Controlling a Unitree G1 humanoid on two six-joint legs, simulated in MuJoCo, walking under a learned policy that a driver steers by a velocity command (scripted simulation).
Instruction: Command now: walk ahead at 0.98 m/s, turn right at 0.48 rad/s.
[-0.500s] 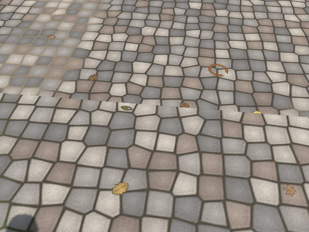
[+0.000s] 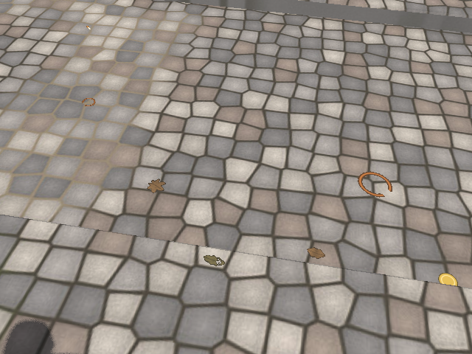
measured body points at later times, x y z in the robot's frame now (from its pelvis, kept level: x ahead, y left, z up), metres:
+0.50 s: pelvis +0.44 -0.02 +0.00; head +0.46 -0.04 +0.45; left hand +0.56 +0.21 -0.12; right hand +0.61 -0.31 -0.03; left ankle +0.69 +0.08 -0.69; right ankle +0.32 -0.06 -0.73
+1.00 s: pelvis +0.79 -0.22 -0.04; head +0.82 -0.24 +0.41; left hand +1.14 -0.27 -0.05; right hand +0.54 -0.33 -0.15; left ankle +0.70 +0.06 -0.73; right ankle +0.85 -0.48 -0.73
